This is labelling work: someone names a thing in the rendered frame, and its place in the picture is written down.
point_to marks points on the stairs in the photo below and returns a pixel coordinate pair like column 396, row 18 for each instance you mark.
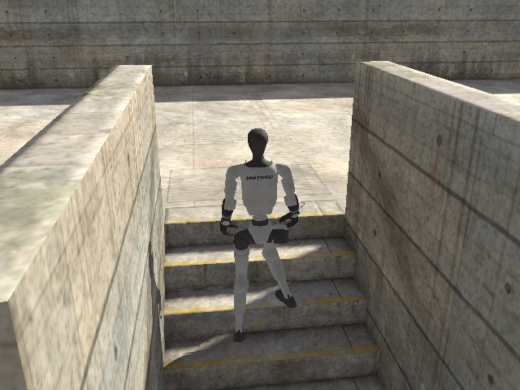
column 321, row 344

